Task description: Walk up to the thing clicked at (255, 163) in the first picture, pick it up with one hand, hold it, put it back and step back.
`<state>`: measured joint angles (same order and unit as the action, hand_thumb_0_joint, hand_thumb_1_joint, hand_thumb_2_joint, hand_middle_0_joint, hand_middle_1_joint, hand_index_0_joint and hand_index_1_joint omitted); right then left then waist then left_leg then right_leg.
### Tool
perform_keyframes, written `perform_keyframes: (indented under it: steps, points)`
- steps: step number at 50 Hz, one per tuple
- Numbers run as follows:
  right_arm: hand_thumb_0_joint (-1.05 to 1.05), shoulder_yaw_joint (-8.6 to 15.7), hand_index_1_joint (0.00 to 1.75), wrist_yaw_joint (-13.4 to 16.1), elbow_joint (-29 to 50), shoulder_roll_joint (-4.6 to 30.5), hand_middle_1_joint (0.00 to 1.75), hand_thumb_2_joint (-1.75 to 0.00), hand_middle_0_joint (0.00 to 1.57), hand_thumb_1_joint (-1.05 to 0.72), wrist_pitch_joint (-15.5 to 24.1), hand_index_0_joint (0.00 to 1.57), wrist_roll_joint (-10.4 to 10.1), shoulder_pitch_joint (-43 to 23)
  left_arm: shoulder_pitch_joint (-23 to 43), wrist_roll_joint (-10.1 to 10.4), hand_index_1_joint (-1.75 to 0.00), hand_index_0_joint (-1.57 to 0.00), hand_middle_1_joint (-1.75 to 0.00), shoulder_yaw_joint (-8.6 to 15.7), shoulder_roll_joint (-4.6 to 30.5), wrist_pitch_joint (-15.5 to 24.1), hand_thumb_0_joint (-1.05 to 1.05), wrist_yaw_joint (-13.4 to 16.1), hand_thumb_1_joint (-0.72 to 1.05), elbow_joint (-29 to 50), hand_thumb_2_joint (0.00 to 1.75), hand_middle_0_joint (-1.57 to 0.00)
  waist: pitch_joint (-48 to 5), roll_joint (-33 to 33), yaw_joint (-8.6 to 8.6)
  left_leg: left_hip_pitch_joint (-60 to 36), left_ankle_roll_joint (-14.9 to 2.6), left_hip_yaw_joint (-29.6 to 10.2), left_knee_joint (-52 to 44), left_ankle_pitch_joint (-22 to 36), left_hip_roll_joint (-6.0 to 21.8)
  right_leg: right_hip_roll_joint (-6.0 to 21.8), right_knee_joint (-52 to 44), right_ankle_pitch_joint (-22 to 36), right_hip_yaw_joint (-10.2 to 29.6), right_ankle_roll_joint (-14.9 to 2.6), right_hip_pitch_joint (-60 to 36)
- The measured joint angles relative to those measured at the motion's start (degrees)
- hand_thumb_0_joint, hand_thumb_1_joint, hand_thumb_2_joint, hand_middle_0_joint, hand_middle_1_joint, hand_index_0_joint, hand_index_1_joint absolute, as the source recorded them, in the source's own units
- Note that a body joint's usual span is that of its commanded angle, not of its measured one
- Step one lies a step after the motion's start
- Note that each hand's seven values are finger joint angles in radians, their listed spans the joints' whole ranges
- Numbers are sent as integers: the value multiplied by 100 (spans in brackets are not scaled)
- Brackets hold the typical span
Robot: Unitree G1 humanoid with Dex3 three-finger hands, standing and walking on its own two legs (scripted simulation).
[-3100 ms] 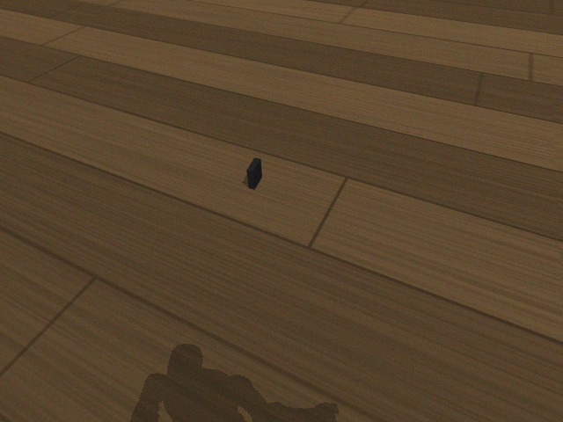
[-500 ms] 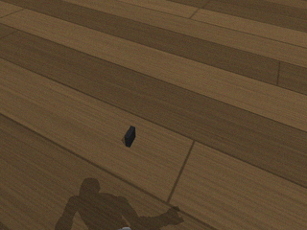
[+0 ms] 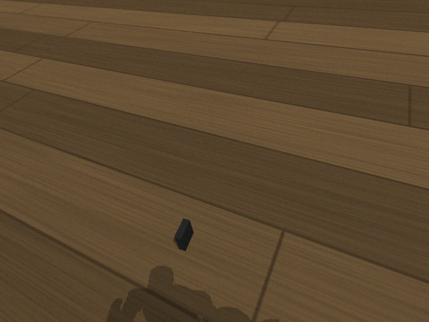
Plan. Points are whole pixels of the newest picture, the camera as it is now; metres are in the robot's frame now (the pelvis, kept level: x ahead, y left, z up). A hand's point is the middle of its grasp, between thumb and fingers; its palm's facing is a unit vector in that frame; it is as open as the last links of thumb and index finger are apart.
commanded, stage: walk up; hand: left
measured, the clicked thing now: (184, 234) +0.66 +0.26 -0.70
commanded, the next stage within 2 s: none
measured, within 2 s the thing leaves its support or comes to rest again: neither
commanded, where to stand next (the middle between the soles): +0.32 +0.04 m, yaw +1 degrees
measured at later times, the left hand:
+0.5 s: hand (89, 321) +0.18 +0.32 -0.15, palm faces -0.02 -0.94 -0.33, open 7.4 cm
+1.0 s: hand (115, 258) +0.30 +0.28 -0.12, palm faces -0.02 -0.91 -0.41, open 7.4 cm
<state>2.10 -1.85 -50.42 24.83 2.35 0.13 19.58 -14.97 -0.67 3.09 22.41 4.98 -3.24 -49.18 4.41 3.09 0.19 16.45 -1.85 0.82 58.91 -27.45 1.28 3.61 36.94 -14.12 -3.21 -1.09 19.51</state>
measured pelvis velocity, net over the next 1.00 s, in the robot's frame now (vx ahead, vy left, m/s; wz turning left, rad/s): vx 0.23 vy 0.02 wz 0.02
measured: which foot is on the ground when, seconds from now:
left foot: up 0.00-0.34, down 0.36-0.82, up 0.84-1.00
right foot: down 0.00-0.38, up 0.40-0.78, down 0.80-1.00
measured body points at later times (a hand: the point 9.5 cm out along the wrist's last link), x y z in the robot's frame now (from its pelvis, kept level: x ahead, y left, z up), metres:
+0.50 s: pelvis +0.15 +0.05 +0.01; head +0.16 +0.07 +0.45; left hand +0.18 +0.36 -0.13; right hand +0.25 -0.27 -0.08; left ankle +0.20 +0.15 -0.72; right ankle +0.11 -0.10 -0.65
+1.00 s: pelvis +0.23 +0.02 +0.00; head +0.26 -0.01 +0.45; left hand +0.30 +0.33 -0.09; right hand +0.30 -0.29 -0.14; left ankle +0.25 +0.16 -0.68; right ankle +0.31 -0.10 -0.72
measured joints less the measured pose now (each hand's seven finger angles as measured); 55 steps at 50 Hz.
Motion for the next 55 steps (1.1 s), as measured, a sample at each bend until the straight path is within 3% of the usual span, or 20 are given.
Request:
perform_keyframes:
  steps: [3,9,14,18,20,23,26,33,36,40,42,45,50,55]
  points:
    - [1,-3,30,-30,24,35,30,-90,20,-91,16,21,-62,-191,-113,57,-30,-20,-30,-82,-114,5,1,53,91,41,89,-20,52,61,85,602,-9,-121,304,394,-39,-25,-464,98,-8,1,-382]
    - [1,113,30,-147,116,43,30,-90,20,-91,-30,21,-16,-364,-379,7,-30,-20,-30,-131,-101,-32,1,79,90,45,89,-20,40,113,113,1241,146,-319,-509,1193,180,-175,-1030,75,-158,-31,-920]
    - [1,145,30,-236,21,-11,30,-90,20,-91,-55,20,69,-389,-498,-40,-30,-20,-30,-70,62,-39,1,65,90,120,89,-20,31,-58,182,1069,211,-113,-1848,1493,339,-192,-988,-246,-293,23,-1141]
    - [1,166,30,-232,-9,-51,30,-90,20,-91,48,21,100,-410,-561,-24,-30,-20,-30,-51,220,-101,1,71,90,99,89,-20,7,-279,160,580,124,81,-2613,1840,234,-40,-415,-825,-359,181,-1160]
    - [1,159,30,-183,37,-131,30,-90,20,-91,140,21,128,-474,-535,-10,-30,-20,-30,-31,269,-187,1,107,90,36,89,-20,83,-579,170,491,84,279,-2396,1678,37,192,487,-1112,-125,12,-899]
    - [1,124,30,-126,209,-165,30,-90,21,-91,227,21,40,-457,-500,-9,-30,-20,-30,-106,186,-306,1,157,91,-94,90,-20,62,-496,35,331,-2,270,-2263,1379,109,-131,2107,-1426,158,-130,-216]
    - [1,40,30,-56,296,-269,30,-90,21,-90,265,21,-14,-353,-417,33,-30,-20,-30,-126,224,-318,1,141,91,-123,89,-20,64,-581,-42,-63,6,311,-2646,1426,80,-181,2552,-1073,360,-161,326]
    - [1,-27,30,-23,297,-230,30,-90,21,-90,205,21,6,-118,-241,18,-30,-20,-30,-64,208,-326,1,44,91,-87,90,-20,96,-601,-79,-638,-23,466,-3029,1298,-39,178,1327,-290,395,66,812]
    - [1,-20,30,7,267,-159,30,-90,21,-90,137,21,22,-123,-162,-12,-30,-20,-30,-64,155,-335,1,64,91,-164,90,-20,116,-485,-127,-675,43,512,-2892,1116,-27,195,654,27,285,91,701]
    - [1,-49,30,59,182,-115,30,-90,21,-90,-4,21,-39,-164,-34,-38,-30,-20,-30,-53,107,-222,1,171,91,-235,90,-20,144,-292,-131,-457,187,464,-2211,634,77,-29,-244,425,172,58,155]
    - [1,-52,30,95,97,-100,30,-90,21,-90,-103,21,-69,-303,56,-65,-30,-20,-30,-52,-13,-166,1,213,91,-231,90,-20,240,-45,-98,-193,55,229,-1545,291,185,-195,-80,265,90,48,172]
    - [1,-92,30,113,26,-142,30,-90,20,-91,-170,21,-33,-394,153,-47,-30,-20,-30,-136,-117,-178,1,189,91,-148,90,-20,309,-25,-19,246,-13,68,-593,-334,-51,-121,-25,193,110,-38,137]
    - [1,-90,30,71,-158,-89,30,-90,21,-91,-183,21,-12,-417,130,-66,-30,-20,-30,-232,-205,-212,1,202,90,-92,89,-20,192,42,74,639,60,-34,-583,53,4,-92,-405,304,71,-33,-78]
    - [1,-53,30,73,-399,-75,30,-90,21,-91,-152,21,34,-409,142,-84,-30,-20,-30,-211,-97,-329,1,210,90,-182,89,-20,55,-60,108,401,154,-39,-1704,589,106,-91,-314,177,23,43,-110]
